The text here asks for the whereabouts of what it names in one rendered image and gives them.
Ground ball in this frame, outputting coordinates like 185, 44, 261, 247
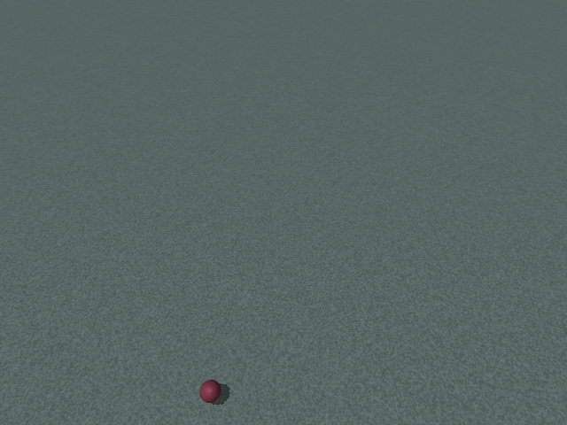
199, 380, 221, 403

